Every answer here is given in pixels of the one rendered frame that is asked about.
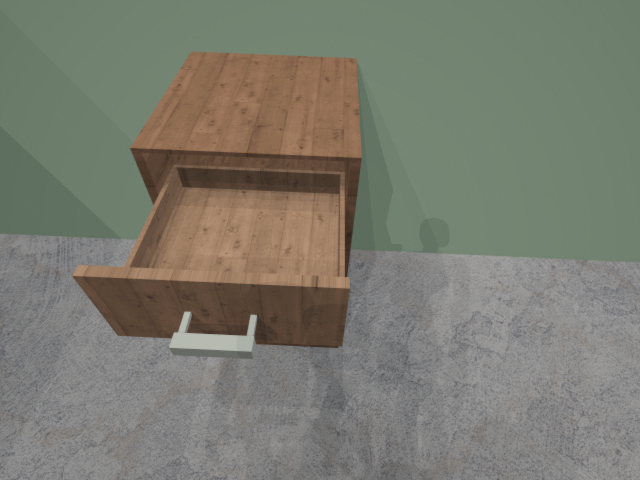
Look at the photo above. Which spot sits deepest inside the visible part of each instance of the handle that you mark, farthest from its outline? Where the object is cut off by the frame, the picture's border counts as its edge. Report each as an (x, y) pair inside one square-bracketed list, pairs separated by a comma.
[(213, 345)]

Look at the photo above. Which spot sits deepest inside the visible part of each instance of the cabinet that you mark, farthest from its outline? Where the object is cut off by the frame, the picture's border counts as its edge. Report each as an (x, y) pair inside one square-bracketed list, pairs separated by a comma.
[(257, 111)]

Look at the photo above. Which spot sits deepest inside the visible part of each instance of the drawer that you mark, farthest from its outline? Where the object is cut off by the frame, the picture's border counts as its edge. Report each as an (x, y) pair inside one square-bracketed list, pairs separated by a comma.
[(225, 243)]

